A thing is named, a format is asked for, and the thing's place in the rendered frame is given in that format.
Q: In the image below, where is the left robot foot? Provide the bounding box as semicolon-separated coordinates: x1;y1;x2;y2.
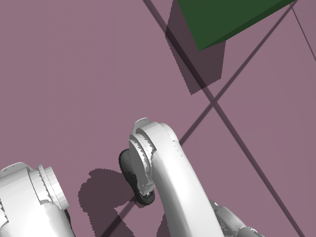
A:
64;209;73;231

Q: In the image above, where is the right robot arm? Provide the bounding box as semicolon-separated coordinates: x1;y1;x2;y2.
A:
237;227;264;237

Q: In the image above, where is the right robot hand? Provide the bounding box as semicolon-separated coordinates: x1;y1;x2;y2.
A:
208;199;246;237

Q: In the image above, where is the right robot foot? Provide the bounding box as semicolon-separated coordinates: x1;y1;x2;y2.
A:
119;149;155;205

